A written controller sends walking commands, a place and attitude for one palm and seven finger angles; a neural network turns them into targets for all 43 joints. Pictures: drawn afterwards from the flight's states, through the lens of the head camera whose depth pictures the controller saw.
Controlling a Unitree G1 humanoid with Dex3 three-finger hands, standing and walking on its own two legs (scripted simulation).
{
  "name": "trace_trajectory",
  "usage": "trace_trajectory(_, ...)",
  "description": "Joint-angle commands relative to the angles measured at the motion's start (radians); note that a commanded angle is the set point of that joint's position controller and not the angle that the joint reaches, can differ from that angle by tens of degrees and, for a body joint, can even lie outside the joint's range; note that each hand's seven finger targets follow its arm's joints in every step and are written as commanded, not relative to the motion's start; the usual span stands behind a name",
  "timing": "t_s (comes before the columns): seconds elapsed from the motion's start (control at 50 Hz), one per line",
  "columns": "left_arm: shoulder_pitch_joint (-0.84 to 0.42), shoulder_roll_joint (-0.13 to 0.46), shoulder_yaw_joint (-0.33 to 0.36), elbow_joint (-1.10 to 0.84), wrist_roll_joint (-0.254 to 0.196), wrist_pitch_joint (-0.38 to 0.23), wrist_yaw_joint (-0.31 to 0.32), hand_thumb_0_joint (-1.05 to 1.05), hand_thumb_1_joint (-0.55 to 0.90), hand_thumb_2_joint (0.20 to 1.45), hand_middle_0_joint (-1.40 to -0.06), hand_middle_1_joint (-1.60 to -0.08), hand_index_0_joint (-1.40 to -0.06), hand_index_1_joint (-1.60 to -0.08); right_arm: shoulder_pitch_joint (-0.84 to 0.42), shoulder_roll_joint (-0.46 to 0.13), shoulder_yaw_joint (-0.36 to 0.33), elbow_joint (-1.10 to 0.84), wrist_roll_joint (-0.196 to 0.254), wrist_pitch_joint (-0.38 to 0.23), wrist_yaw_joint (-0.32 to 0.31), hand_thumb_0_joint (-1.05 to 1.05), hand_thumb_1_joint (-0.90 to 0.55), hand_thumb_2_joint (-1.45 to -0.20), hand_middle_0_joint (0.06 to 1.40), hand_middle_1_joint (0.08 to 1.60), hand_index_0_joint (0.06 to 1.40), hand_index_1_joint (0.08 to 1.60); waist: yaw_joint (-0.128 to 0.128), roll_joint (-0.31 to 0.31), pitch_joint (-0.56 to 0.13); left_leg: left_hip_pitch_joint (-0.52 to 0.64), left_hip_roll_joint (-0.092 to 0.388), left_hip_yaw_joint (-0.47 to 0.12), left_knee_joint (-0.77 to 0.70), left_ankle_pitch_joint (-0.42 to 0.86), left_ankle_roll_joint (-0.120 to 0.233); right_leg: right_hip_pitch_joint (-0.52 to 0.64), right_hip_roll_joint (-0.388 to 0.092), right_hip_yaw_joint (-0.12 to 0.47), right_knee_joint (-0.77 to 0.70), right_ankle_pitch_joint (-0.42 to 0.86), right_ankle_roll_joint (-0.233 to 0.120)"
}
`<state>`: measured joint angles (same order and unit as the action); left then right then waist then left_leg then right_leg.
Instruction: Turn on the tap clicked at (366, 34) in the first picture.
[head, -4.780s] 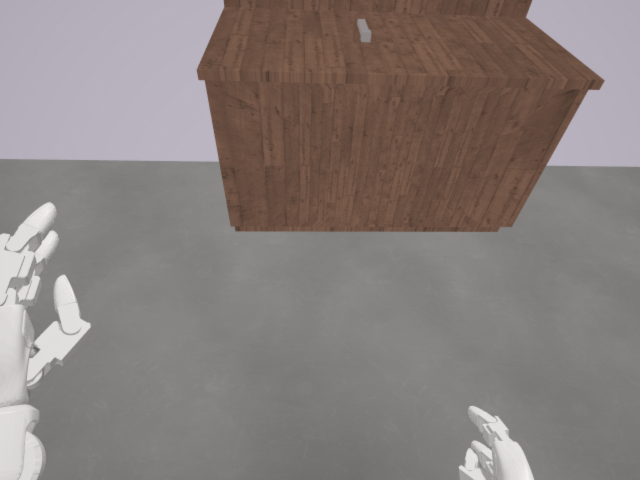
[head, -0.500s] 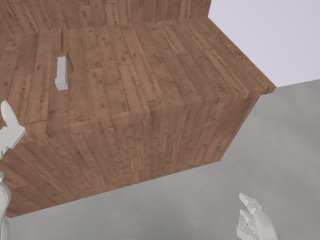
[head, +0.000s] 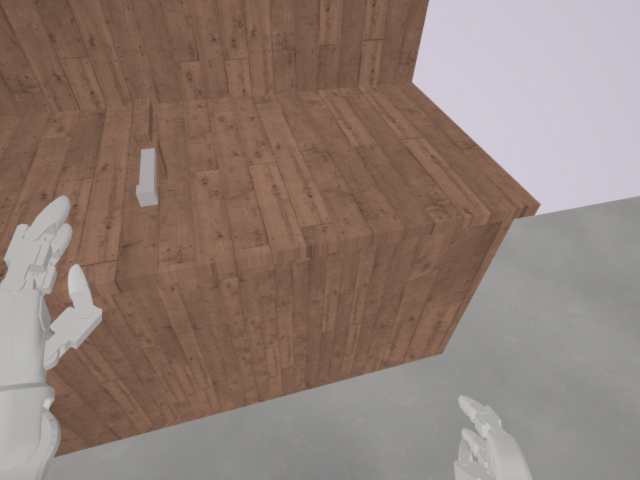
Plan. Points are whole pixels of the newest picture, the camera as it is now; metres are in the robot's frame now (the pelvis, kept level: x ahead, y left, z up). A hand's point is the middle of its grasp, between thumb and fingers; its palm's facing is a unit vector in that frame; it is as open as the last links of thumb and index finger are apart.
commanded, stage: look again from close up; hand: left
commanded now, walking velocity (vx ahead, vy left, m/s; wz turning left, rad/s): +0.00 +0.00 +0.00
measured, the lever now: (147, 194) +0.51 +0.34 +0.06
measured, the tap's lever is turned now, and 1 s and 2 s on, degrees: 0 0 0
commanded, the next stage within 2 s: shuffle to correct the standing spot in 0.22 s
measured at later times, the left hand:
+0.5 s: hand (138, 278) +0.27 +0.23 +0.15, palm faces +0.39 -0.84 -0.37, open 7.4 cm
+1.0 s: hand (150, 224) +0.33 +0.24 +0.17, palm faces +0.41 -0.82 -0.40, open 7.4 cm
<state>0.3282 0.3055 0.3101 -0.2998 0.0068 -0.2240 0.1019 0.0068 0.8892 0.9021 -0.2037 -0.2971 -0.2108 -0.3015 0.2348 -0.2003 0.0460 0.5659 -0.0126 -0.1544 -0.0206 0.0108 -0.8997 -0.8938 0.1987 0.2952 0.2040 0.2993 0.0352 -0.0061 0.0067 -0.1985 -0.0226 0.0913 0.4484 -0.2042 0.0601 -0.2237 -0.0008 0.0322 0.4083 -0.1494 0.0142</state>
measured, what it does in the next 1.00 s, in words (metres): walks ahead: right foot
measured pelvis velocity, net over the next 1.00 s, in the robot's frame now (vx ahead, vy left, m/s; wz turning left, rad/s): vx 0.13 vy -0.01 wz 0.07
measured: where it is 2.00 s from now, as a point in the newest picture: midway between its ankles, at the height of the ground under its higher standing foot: outside the picture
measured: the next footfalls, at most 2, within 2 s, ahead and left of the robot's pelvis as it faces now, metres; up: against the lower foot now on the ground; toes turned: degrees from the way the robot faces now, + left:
right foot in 0.92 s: +0.20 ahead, -0.06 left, +0.00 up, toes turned -4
left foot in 1.20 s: +0.24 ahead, +0.17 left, +0.00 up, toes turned +3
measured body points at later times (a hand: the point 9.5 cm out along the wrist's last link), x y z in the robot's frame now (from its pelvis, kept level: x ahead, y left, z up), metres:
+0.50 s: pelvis +0.06 -0.02 +0.00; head +0.07 -0.02 +0.45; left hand +0.24 +0.27 +0.17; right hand +0.24 -0.24 -0.08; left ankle +0.03 +0.07 -0.74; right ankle +0.06 -0.14 -0.74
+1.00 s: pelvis +0.13 -0.01 -0.02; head +0.14 -0.01 +0.43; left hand +0.30 +0.28 +0.19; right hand +0.29 -0.22 -0.12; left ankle +0.06 +0.08 -0.66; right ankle +0.13 -0.10 -0.74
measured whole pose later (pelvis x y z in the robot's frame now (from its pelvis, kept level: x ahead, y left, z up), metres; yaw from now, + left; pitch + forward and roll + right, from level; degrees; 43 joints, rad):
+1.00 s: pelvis +0.13 -0.01 -0.02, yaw +4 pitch -2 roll -1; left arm 0.41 0.38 0.36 -0.50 -0.05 -0.23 0.11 0.01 0.89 0.90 -0.21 -0.30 -0.22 -0.30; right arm 0.24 -0.19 0.02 0.60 0.00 -0.07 -0.01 0.01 -0.90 -0.89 0.20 0.30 0.20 0.30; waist -0.01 0.04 0.06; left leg -0.41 -0.03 0.01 1.22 -0.43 0.02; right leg -0.27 0.00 -0.14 0.67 -0.36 -0.06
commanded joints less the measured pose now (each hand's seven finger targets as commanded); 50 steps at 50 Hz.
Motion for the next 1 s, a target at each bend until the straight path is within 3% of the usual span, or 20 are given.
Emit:
trace_trajectory(0.0, -0.150, 0.226, 0.139, -0.298, -0.012, -0.068, 0.016, 0.000, 0.900, 0.900, -0.200, -0.300, -0.200, -0.300, -0.112, -0.115, -0.054, -0.171, -0.003, -0.047, -0.016, 0.000, -0.900, -0.900, 0.200, 0.300, 0.200, 0.300, -0.007, 0.083, -0.030, -0.049, 0.077, -0.118, -0.191, -0.220, -0.052, 0.007, -0.005, 0.063, -0.110, -0.175, -0.040)
trace_trajectory(0.1, -0.106, 0.212, 0.124, -0.340, -0.017, -0.069, 0.022, 0.000, 0.900, 0.900, -0.200, -0.300, -0.200, -0.300, -0.104, -0.117, -0.056, -0.175, -0.004, -0.057, -0.019, 0.000, -0.900, -0.900, 0.200, 0.300, 0.200, 0.300, -0.004, 0.116, -0.077, -0.033, 0.078, -0.115, -0.190, -0.139, -0.051, 0.071, 0.009, 0.030, -0.071, -0.061, -0.034)
trace_trajectory(0.24, -0.027, 0.185, 0.116, -0.251, -0.032, -0.048, 0.022, 0.000, 0.900, 0.900, -0.200, -0.300, -0.200, -0.300, -0.086, -0.124, -0.066, -0.150, -0.001, -0.043, -0.022, 0.000, -0.900, -0.900, 0.200, 0.300, 0.200, 0.300, -0.008, 0.017, -0.109, 0.016, 0.048, -0.092, -0.100, 0.109, -0.067, 0.086, -0.015, 0.043, -0.089, 0.118, -0.037)
trace_trajectory(0.3, -0.005, 0.211, 0.144, -0.258, -0.039, -0.040, 0.022, 0.000, 0.900, 0.900, -0.200, -0.300, -0.200, -0.300, -0.097, -0.126, -0.069, -0.149, 0.000, -0.030, -0.026, 0.000, -0.900, -0.900, 0.200, 0.300, 0.200, 0.300, -0.010, 0.019, -0.129, 0.040, 0.045, -0.087, -0.085, 0.189, -0.070, 0.101, -0.018, 0.040, -0.079, 0.204, -0.038)
trace_trajectory(0.36, 0.013, 0.207, 0.136, -0.299, -0.047, -0.036, 0.022, 0.000, 0.900, 0.900, -0.200, -0.300, -0.200, -0.300, -0.098, -0.127, -0.076, -0.150, 0.001, -0.017, -0.030, 0.000, -0.900, -0.900, 0.200, 0.300, 0.200, 0.300, -0.016, 0.013, -0.190, 0.051, 0.048, -0.079, -0.042, 0.158, -0.055, 0.137, -0.033, 0.039, -0.026, 0.185, -0.048)
trace_trajectory(0.48, 0.018, 0.230, 0.150, -0.366, -0.058, -0.034, 0.034, 0.000, 0.900, 0.900, -0.200, -0.300, -0.200, -0.300, -0.123, -0.131, -0.077, -0.155, 0.002, -0.003, -0.038, 0.000, -0.900, -0.900, 0.200, 0.300, 0.200, 0.300, -0.022, 0.027, -0.124, -0.014, 0.045, -0.101, 0.019, 0.021, -0.027, 0.065, -0.061, 0.081, 0.021, -0.030, -0.078)
trace_trajectory(0.64, -0.025, 0.223, 0.148, -0.308, -0.057, -0.039, 0.038, 0.000, 0.900, 0.900, -0.200, -0.300, -0.200, -0.300, -0.104, -0.132, -0.083, -0.140, 0.022, 0.023, -0.035, 0.000, -0.900, -0.900, 0.200, 0.300, 0.200, 0.300, -0.035, 0.003, -0.069, -0.067, 0.047, -0.105, 0.155, 0.089, -0.019, 0.027, -0.112, 0.123, 0.156, 0.088, -0.115)
trace_trajectory(0.68, -0.042, 0.229, 0.153, -0.332, -0.056, -0.043, 0.037, 0.000, 0.900, 0.900, -0.200, -0.300, -0.200, -0.300, -0.100, -0.137, -0.087, -0.143, 0.027, 0.029, -0.032, 0.000, -0.900, -0.900, 0.200, 0.300, 0.200, 0.300, -0.041, 0.042, -0.092, -0.010, 0.075, -0.155, 0.132, 0.186, -0.004, -0.008, -0.079, 0.072, 0.258, 0.133, -0.095)
trace_trajectory(0.7, -0.041, 0.238, 0.161, -0.343, -0.059, -0.042, 0.036, 0.000, 0.900, 0.900, -0.200, -0.300, -0.200, -0.300, -0.111, -0.137, -0.084, -0.148, 0.030, 0.028, -0.034, 0.000, -0.900, -0.900, 0.200, 0.300, 0.200, 0.300, -0.046, 0.114, -0.087, 0.046, 0.106, -0.200, 0.086, 0.263, 0.007, -0.069, -0.041, 0.016, 0.330, 0.136, -0.066)
trace_trajectory(0.72, -0.038, 0.229, 0.153, -0.381, -0.058, -0.046, 0.034, 0.000, 0.900, 0.900, -0.200, -0.300, -0.200, -0.300, -0.097, -0.138, -0.086, -0.148, 0.030, 0.027, -0.030, 0.000, -0.900, -0.900, 0.200, 0.300, 0.200, 0.300, -0.054, 0.182, -0.101, 0.142, 0.155, -0.278, 0.034, 0.395, 0.022, -0.157, -0.005, -0.057, 0.421, 0.040, -0.038)
trace_trajectory(0.74, -0.039, 0.224, 0.142, -0.394, -0.056, -0.048, 0.032, 0.000, 0.900, 0.900, -0.200, -0.300, -0.200, -0.300, -0.084, -0.129, -0.085, -0.149, 0.025, 0.024, -0.024, 0.000, -0.900, -0.900, 0.200, 0.300, 0.200, 0.300, -0.061, 0.230, -0.084, 0.248, 0.205, -0.346, -0.004, 0.518, 0.050, -0.286, 0.016, -0.091, 0.468, -0.166, -0.022)
trace_trajectory(0.76, -0.055, 0.221, 0.136, -0.427, -0.051, -0.052, 0.031, 0.000, 0.900, 0.900, -0.200, -0.300, -0.200, -0.300, -0.072, -0.126, -0.088, -0.147, 0.019, 0.016, -0.016, 0.000, -0.900, -0.900, 0.200, 0.300, 0.200, 0.300, -0.067, 0.247, -0.077, 0.333, 0.239, -0.386, -0.009, 0.610, 0.065, -0.378, 0.022, -0.101, 0.488, -0.313, -0.027)
trace_trajectory(0.78, -0.040, 0.229, 0.147, -0.423, -0.045, -0.050, 0.033, 0.000, 0.900, 0.900, -0.200, -0.300, -0.200, -0.300, -0.063, -0.127, -0.089, -0.145, 0.010, 0.011, -0.010, 0.000, -0.900, -0.900, 0.200, 0.300, 0.200, 0.300, -0.066, 0.213, -0.068, 0.343, 0.251, -0.388, 0.000, 0.634, 0.065, -0.397, 0.011, -0.102, 0.478, -0.341, -0.035)
trace_trajectory(0.82, 0.000, 0.237, 0.165, -0.415, -0.045, -0.042, 0.040, 0.000, 0.900, 0.900, -0.200, -0.300, -0.200, -0.300, -0.075, -0.126, -0.086, -0.152, 0.010, 0.008, -0.007, 0.000, -0.900, -0.900, 0.200, 0.300, 0.200, 0.300, -0.052, 0.134, -0.066, 0.287, 0.222, -0.298, 0.055, 0.647, 0.041, -0.308, 0.005, -0.131, 0.354, -0.292, -0.046)
trace_trajectory(0.86, 0.047, 0.239, 0.184, -0.399, -0.046, -0.034, 0.047, 0.000, 0.900, 0.900, -0.200, -0.300, -0.200, -0.300, -0.110, -0.132, -0.085, -0.164, 0.019, 0.017, -0.004, 0.000, -0.900, -0.900, 0.200, 0.300, 0.200, 0.300, -0.009, 0.119, -0.115, 0.002, 0.152, -0.134, 0.237, 0.586, -0.007, 0.091, 0.017, -0.164, 0.113, -0.083, -0.074)
trace_trajectory(0.88, 0.071, 0.262, 0.209, -0.380, -0.046, -0.036, 0.051, 0.000, 0.900, 0.900, -0.200, -0.300, -0.200, -0.300, -0.116, -0.128, -0.088, -0.158, 0.023, 0.022, -0.004, 0.000, -0.900, -0.900, 0.200, 0.300, 0.200, 0.300, 0.014, -0.012, -0.174, -0.247, 0.089, -0.069, 0.508, 0.438, -0.020, 0.366, -0.087, -0.004, 0.081, 0.121, -0.140)
trace_trajectory(0.9, 0.111, 0.273, 0.212, -0.351, -0.059, -0.035, 0.048, 0.000, 0.900, 0.900, -0.200, -0.300, -0.200, -0.300, -0.124, -0.114, -0.094, -0.167, 0.026, 0.019, -0.004, 0.000, -0.900, -0.900, 0.200, 0.300, 0.200, 0.300, 0.007, -0.235, -0.203, -0.474, -0.039, -0.008, 0.842, 0.008, -0.046, 0.471, -0.338, 0.406, 0.026, 0.355, -0.277)
trace_trajectory(0.92, 0.079, 0.276, 0.239, -0.372, -0.081, -0.055, 0.046, 0.000, 0.900, 0.900, -0.200, -0.300, -0.200, -0.300, -0.099, -0.139, -0.099, -0.154, 0.014, 0.019, 0.003, 0.000, -0.900, -0.900, 0.200, 0.300, 0.200, 0.300, -0.012, -0.167, -0.172, -0.544, -0.014, -0.130, 0.985, -0.260, -0.055, 0.383, -0.439, 0.505, -0.045, 0.294, -0.299)
trace_trajectory(0.94, 0.076, 0.271, 0.237, -0.371, -0.073, -0.061, 0.040, 0.000, 0.900, 0.900, -0.200, -0.300, -0.200, -0.300, -0.090, -0.141, -0.106, -0.146, 0.014, 0.022, 0.006, 0.000, -0.900, -0.900, 0.200, 0.300, 0.200, 0.300, -0.011, -0.083, -0.082, -0.538, 0.042, -0.202, 0.984, -0.242, -0.057, 0.243, -0.432, 0.499, -0.073, 0.150, -0.285)
trace_trajectory(0.98, 0.123, 0.268, 0.238, -0.378, -0.067, -0.082, 0.026, 0.000, 0.900, 0.900, -0.200, -0.300, -0.200, -0.300, -0.101, -0.125, -0.090, -0.131, 0.018, 0.045, 0.022, 0.000, -0.900, -0.900, 0.200, 0.300, 0.200, 0.300, -0.016, -0.010, 0.027, -0.545, 0.128, -0.239, 0.914, -0.210, -0.064, 0.075, -0.388, 0.345, -0.072, 0.146, -0.257)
